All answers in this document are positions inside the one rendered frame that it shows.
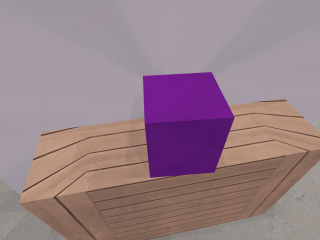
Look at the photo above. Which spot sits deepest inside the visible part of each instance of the pedestal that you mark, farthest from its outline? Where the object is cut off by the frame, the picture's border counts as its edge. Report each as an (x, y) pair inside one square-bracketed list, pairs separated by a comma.
[(93, 182)]

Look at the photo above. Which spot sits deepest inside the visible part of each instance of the carton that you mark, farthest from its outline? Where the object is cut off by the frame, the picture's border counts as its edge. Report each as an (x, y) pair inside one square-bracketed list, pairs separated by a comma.
[(187, 122)]

